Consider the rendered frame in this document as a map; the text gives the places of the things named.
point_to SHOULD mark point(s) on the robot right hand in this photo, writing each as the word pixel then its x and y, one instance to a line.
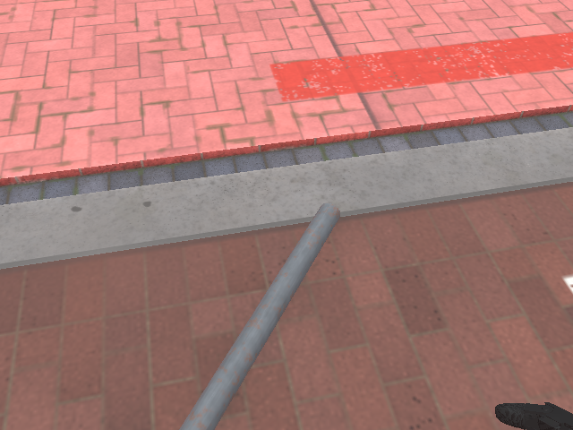
pixel 534 417

